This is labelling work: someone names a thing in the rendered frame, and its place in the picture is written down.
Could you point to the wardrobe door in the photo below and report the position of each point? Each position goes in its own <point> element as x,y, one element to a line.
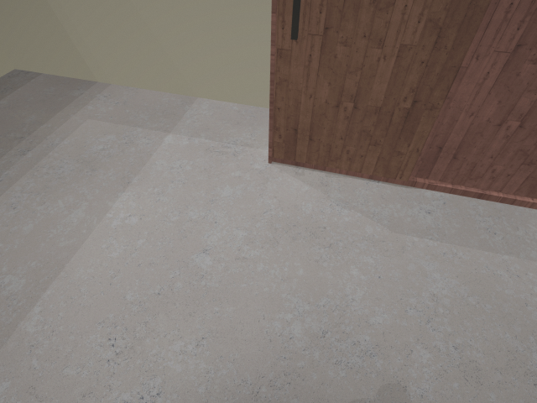
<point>362,86</point>
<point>485,135</point>

